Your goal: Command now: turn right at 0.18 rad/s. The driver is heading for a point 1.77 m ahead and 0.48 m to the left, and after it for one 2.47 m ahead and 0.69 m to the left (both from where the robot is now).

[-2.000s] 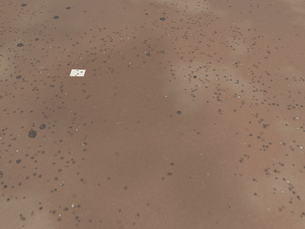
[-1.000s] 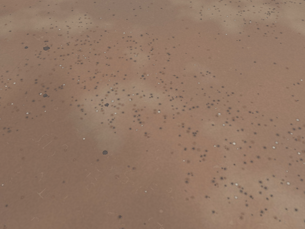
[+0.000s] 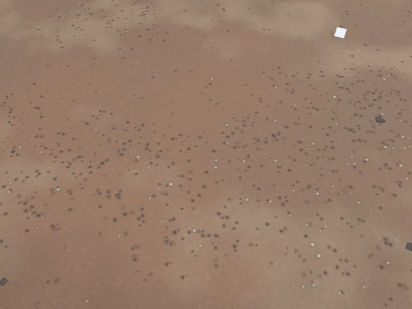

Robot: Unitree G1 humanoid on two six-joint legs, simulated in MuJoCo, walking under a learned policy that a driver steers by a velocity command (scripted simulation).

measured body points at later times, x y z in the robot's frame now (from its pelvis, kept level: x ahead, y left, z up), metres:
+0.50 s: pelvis +0.11 -0.03 +0.00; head +0.12 -0.04 +0.45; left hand +0.23 +0.24 -0.11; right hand +0.11 -0.30 -0.15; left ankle +0.01 +0.10 -0.70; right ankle +0.12 -0.11 -0.74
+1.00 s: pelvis +0.37 -0.01 -0.02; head +0.40 +0.00 +0.43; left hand +0.33 +0.24 -0.17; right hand +0.52 -0.26 -0.13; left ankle +0.46 +0.05 -0.74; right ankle +0.18 -0.12 -0.65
